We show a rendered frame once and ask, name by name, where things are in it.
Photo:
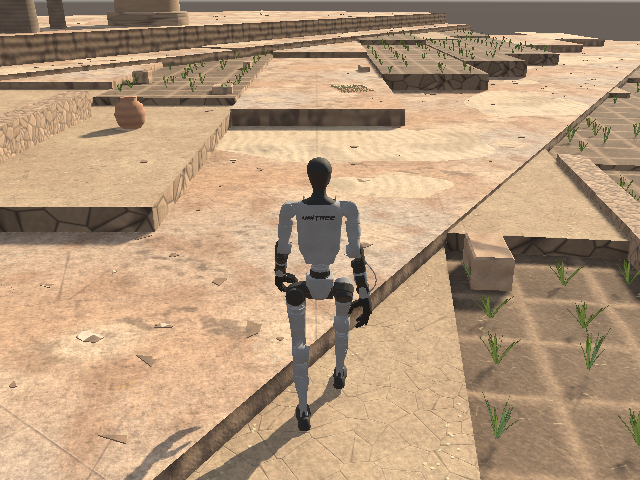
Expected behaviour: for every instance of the left robot foot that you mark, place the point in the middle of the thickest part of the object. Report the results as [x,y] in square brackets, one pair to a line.
[304,421]

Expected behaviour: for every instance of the right robot upper arm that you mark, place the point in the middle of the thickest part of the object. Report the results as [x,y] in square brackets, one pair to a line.
[350,211]

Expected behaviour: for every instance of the robot right hand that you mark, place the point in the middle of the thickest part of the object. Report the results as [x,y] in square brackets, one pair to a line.
[367,310]

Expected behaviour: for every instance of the robot torso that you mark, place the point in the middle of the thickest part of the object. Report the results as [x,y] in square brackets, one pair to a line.
[319,239]

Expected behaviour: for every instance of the robot right forearm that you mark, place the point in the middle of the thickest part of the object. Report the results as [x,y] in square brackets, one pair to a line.
[360,275]

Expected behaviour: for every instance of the left robot upper arm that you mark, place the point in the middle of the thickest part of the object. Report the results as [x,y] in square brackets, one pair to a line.
[288,211]

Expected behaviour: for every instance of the robot left hand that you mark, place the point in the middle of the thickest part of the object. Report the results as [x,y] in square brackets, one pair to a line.
[290,278]

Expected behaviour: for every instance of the robot left forearm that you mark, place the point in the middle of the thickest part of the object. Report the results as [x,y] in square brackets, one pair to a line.
[280,262]

